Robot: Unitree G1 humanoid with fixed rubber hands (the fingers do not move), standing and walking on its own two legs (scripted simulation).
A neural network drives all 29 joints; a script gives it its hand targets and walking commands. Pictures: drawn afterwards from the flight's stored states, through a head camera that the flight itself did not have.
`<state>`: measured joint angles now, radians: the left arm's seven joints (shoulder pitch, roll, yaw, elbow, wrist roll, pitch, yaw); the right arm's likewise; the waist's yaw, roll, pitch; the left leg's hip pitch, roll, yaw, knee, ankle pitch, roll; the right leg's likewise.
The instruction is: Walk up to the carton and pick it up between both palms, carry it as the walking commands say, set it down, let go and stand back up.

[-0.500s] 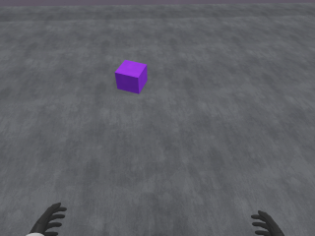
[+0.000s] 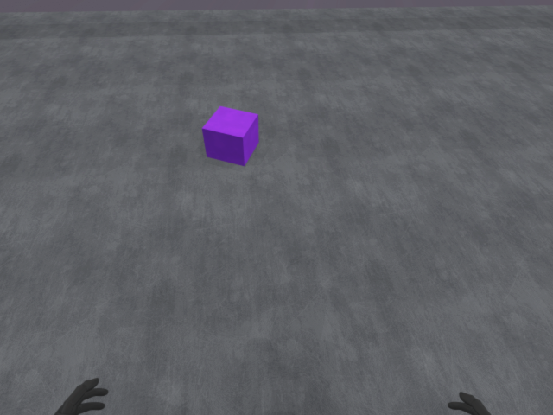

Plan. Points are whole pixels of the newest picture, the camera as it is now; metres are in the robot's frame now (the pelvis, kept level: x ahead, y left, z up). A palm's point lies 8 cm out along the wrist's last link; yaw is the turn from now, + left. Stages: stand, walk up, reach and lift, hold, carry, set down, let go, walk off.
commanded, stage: walk up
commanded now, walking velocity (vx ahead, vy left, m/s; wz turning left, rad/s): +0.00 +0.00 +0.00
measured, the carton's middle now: (232, 135) +1.60 +0.28 -0.68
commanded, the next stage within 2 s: none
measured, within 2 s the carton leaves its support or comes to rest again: neither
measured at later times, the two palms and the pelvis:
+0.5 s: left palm out of the picture -0.03 +0.28 -0.12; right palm (401, 357) +0.24 -0.20 -0.10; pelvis +0.06 +0.02 +0.00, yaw +5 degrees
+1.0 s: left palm (146, 241) +0.46 +0.29 -0.12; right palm (387, 384) +0.20 -0.18 -0.13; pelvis +0.29 +0.06 -0.01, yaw +5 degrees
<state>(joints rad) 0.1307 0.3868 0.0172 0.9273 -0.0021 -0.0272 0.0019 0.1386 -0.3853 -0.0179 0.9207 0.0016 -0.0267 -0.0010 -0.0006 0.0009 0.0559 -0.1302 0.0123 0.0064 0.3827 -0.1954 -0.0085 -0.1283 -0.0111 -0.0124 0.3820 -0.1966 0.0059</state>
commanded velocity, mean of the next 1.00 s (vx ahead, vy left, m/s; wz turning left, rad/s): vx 0.42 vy -0.03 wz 0.09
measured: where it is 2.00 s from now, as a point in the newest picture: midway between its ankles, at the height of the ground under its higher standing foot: (243, 276)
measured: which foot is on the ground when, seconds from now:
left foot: down 0.00-0.26, up 0.28-0.58, down 0.60-1.00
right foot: down 0.00-0.58, up 0.60-1.00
